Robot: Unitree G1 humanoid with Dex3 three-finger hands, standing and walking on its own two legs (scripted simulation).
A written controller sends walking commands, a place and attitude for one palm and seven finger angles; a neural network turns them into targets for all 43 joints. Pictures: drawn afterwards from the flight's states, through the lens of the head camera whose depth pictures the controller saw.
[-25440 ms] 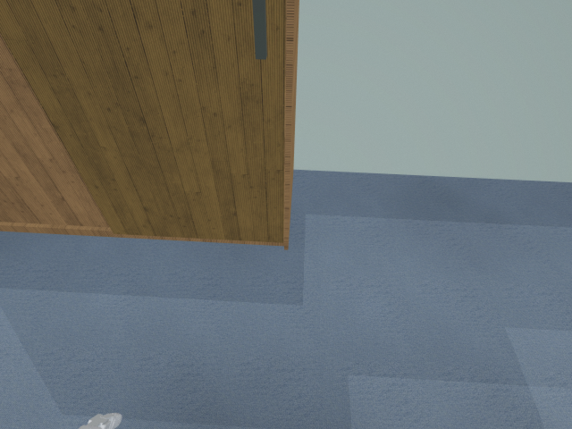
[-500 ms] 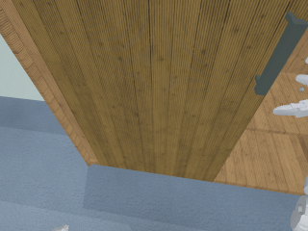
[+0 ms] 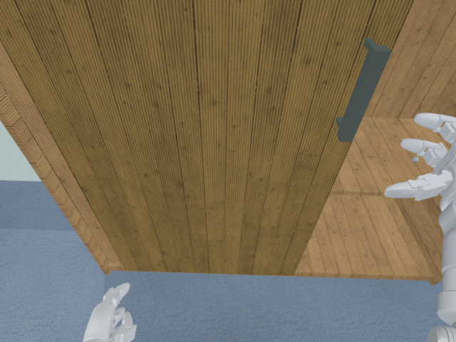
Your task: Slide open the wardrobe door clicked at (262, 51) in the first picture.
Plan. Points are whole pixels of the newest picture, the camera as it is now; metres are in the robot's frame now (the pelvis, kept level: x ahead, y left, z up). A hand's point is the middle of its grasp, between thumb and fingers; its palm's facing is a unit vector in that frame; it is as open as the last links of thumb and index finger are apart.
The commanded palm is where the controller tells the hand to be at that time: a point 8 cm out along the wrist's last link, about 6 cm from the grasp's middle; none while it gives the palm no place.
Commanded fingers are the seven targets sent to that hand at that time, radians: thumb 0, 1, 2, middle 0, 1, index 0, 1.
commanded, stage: draw the hand back to the body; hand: right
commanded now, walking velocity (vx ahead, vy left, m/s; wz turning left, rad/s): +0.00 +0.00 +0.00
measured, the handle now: (356, 92) +0.53 -0.24 +0.20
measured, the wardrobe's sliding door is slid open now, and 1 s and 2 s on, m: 0.64 0.64 0.64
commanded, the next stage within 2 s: step back with the hand held close in 1.52 s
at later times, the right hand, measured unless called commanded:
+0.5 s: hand (430, 202) +0.27 -0.27 +0.18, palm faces +0.27 +0.96 -0.10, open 14.4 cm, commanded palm +0.23 -0.31 +0.18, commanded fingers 0.00 0.22 -0.36 0.24 0.96 0.24 0.96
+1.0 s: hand (432, 235) +0.23 -0.26 +0.16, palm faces +0.45 +0.84 -0.30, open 10.2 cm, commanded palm +0.18 -0.30 +0.18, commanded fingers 0.00 -0.68 -0.80 0.21 0.43 0.21 0.43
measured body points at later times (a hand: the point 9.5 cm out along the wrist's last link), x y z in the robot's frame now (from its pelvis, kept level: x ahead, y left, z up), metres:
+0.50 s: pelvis -0.01 +0.00 +0.00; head -0.05 +0.01 +0.45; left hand +0.18 +0.24 -0.06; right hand +0.25 -0.32 +0.19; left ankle -0.03 +0.09 -0.74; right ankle +0.05 -0.11 -0.74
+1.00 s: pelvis +0.01 +0.00 +0.01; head -0.02 +0.01 +0.46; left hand +0.18 +0.24 -0.07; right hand +0.20 -0.30 +0.18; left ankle -0.03 +0.09 -0.74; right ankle +0.05 -0.11 -0.74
